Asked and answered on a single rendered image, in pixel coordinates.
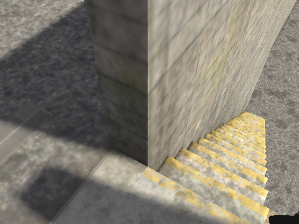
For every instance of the stairs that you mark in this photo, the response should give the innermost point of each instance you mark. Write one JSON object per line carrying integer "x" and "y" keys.
{"x": 226, "y": 167}

